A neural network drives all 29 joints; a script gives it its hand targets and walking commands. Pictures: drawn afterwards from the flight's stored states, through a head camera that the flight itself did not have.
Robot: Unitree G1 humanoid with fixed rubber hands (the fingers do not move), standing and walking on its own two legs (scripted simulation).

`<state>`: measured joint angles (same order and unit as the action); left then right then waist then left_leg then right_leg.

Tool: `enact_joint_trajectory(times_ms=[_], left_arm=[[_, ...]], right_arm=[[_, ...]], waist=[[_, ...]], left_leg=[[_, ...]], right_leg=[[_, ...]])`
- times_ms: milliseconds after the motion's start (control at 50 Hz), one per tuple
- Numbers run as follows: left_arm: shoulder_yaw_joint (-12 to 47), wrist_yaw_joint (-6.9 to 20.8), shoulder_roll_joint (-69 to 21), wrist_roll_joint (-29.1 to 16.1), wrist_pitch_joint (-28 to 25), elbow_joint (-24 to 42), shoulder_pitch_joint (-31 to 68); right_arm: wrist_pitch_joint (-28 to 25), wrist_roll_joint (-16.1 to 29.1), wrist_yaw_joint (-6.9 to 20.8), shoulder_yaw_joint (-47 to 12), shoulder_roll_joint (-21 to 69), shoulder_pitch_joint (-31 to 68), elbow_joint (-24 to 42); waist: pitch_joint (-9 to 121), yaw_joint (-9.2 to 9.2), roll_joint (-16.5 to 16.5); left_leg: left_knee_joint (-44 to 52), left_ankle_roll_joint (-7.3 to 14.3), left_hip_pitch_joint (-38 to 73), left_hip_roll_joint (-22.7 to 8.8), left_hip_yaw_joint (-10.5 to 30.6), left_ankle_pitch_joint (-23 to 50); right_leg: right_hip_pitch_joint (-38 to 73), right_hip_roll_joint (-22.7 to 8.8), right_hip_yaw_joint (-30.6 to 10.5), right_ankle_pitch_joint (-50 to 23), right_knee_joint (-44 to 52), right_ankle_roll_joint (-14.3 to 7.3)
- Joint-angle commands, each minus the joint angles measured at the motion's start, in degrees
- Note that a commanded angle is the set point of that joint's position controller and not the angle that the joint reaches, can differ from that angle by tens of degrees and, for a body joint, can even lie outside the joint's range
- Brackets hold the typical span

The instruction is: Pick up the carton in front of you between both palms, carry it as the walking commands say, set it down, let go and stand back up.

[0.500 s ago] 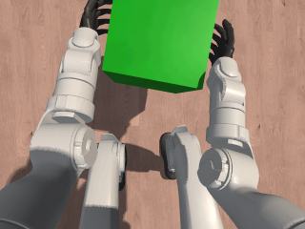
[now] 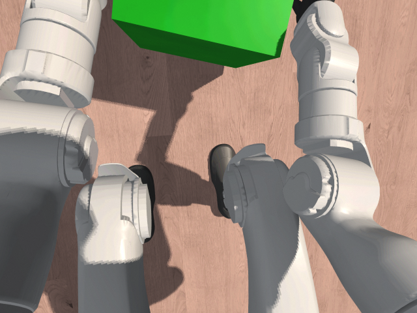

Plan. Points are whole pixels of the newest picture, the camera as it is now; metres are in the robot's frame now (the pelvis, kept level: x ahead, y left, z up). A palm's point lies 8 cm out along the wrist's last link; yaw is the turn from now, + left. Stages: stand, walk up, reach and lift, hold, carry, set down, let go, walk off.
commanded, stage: set down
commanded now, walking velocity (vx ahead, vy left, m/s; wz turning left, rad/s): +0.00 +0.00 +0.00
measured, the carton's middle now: out of the picture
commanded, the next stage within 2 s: none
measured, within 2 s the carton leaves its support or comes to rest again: rests again in 0.56 s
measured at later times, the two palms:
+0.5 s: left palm out of the picture +0.58 +0.10 -0.19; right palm (308, 6) +0.52 -0.20 -0.18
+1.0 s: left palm out of the picture +0.58 +0.09 -0.20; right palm (310, 11) +0.52 -0.21 -0.19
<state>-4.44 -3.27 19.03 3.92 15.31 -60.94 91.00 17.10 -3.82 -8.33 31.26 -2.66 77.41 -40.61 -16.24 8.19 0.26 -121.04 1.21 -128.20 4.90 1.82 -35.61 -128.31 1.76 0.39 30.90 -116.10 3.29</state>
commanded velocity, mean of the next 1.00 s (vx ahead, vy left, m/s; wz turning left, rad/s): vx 0.00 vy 0.00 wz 0.00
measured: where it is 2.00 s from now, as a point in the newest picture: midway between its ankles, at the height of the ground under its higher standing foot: (185, 204)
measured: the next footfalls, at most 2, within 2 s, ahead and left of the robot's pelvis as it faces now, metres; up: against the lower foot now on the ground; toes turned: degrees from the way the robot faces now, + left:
none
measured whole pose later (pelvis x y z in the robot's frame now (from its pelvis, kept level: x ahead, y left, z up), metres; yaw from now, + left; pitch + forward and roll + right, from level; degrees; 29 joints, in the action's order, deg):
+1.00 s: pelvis +0.00 +0.01 -0.03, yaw -1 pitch +36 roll -6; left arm -11.5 3.5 16.9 11.8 12.8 -63.8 94.6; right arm 13.2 -6.1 0.1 36.3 -9.5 81.8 -52.5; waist -24.2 6.6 -2.4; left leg -129.3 2.5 -127.3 4.4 1.5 -37.7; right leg -127.0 3.6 0.0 32.4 -123.2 5.1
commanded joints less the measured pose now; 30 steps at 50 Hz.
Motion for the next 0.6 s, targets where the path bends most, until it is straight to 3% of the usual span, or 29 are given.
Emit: enact_joint_trajectory(times_ms=[0, 60, 140, 300, 440, 580], left_arm=[[14.51, 12.24, -50.73, -6.72, -3.01, 7.82, 27.95], [13.94, 12.32, -51.94, -6.22, -3.06, 6.84, 25.68], [13.26, 12.78, -52.94, -5.94, -3.35, 5.77, 23.77], [12.77, 13.07, -49.88, -6.31, -4.36, 5.17, 26.19], [9.01, 13.85, -46.15, -3.45, -3.56, 0.48, 23.69], [5.99, 14.17, -43.55, -0.65, -2.92, -2.41, 19.67]], right_arm=[[-2.71, 8.69, 15.42, -25.81, 44.64, 36.87, 4.35], [-2.59, 9.45, 16.09, -25.94, 45.69, 36.02, 3.20], [-2.86, 9.33, 16.54, -25.56, 45.72, 35.39, 2.65], [-3.64, 8.14, 16.04, -22.53, 43.78, 35.06, 0.17], [-3.08, 5.08, 16.77, -17.57, 41.73, 32.91, -4.62], [-3.15, 3.38, 17.71, -14.90, 39.71, 30.91, -7.43]], waist=[[75.41, 2.09, 11.95], [74.52, 0.95, 11.86], [71.51, 0.89, 10.64], [63.95, 1.80, 11.16], [53.24, 0.60, 10.95], [46.27, -0.95, 8.64]], left_leg=[[8.33, -0.22, 41.85, 2.84, -0.94, 28.46], [7.30, 0.05, 42.91, 2.64, -0.41, 31.20], [6.30, 0.34, 40.45, 2.58, 0.06, 31.32], [5.45, 0.39, 33.90, 2.48, -0.27, 24.17], [6.13, 0.79, 27.57, 1.96, -0.30, 16.52], [5.99, 1.38, 25.88, 1.52, 0.54, 16.21]], right_leg=[[35.76, 4.63, 6.04, -27.55, 2.99, 0.26], [32.73, 4.75, 6.03, -28.05, 1.99, 0.37], [30.58, 4.77, 5.76, -28.15, 1.05, 0.46], [28.85, 4.72, 4.95, -23.98, 0.23, -0.10], [25.62, 4.44, 4.31, -17.35, 0.01, -0.61], [22.42, 4.31, 4.01, -15.59, -0.89, -0.79]])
